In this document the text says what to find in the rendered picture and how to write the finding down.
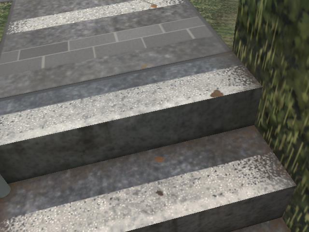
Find stairs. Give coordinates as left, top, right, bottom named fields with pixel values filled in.
left=0, top=87, right=296, bottom=232

